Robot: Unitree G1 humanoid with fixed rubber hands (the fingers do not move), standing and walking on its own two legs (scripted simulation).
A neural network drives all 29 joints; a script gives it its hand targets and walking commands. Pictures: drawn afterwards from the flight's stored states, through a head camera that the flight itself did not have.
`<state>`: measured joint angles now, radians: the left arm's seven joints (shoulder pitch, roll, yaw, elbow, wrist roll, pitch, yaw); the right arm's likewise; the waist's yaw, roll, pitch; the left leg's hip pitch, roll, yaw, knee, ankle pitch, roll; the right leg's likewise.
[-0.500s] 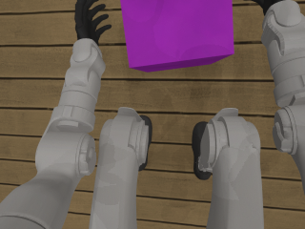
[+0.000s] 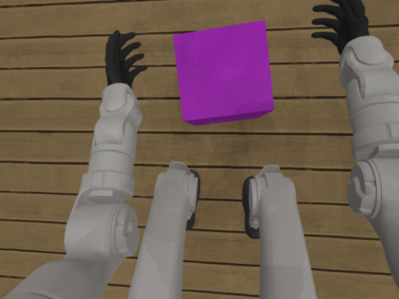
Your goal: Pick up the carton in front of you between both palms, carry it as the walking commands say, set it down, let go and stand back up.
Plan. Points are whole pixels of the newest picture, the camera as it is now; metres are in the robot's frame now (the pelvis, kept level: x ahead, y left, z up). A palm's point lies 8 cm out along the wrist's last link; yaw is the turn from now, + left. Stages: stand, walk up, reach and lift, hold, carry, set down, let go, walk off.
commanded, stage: set down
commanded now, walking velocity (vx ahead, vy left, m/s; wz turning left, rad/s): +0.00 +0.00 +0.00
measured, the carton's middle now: (223, 83) +0.51 -0.01 -0.38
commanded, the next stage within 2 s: let go in 0.40 s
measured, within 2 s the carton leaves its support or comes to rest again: neither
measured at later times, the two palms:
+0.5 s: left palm (68, 60) +0.46 +0.18 +0.03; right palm out of the picture +0.52 -0.22 +0.03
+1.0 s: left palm out of the picture +0.34 +0.23 +0.16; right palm out of the picture +0.36 -0.23 +0.15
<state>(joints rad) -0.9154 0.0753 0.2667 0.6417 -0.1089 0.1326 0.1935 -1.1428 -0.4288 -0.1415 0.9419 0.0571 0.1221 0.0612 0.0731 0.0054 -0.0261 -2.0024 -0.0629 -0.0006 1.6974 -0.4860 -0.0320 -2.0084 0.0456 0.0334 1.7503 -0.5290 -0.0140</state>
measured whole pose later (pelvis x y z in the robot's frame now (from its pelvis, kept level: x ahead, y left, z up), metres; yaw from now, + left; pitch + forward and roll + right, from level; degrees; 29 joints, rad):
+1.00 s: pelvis +0.11 +0.01 +0.24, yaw -3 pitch +21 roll +0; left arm -0.01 0.18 0.07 0.49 -0.03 0.00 -0.06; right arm -0.13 -0.21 -0.13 0.59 -0.03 0.00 0.01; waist 0.06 0.03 -0.06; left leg -0.74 -0.04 -0.04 0.70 -0.32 0.01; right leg -0.73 0.04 0.06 0.70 -0.33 0.00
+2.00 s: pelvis +0.12 +0.01 +0.27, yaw -2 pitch -1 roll +0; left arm 0.20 0.33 0.05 0.68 0.04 0.03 0.02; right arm 0.21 -0.33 -0.06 0.69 -0.04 0.01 -0.01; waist 0.00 -0.02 0.01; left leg -0.21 -0.03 -0.05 0.53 -0.30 0.02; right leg -0.18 0.03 0.04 0.50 -0.31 -0.01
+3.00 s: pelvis +0.11 +0.02 +0.28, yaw -2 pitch -2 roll +0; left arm 0.15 0.38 0.01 0.98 0.02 -0.01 0.02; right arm 0.14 -0.37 -0.01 0.97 -0.02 -0.01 -0.02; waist 0.01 -0.02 0.02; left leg -0.12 -0.04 -0.04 0.37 -0.21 0.03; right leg -0.09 0.01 0.05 0.35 -0.22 0.01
